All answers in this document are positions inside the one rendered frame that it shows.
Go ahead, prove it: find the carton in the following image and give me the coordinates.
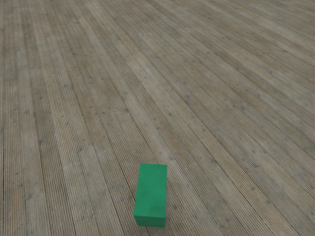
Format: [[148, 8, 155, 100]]
[[133, 163, 167, 228]]

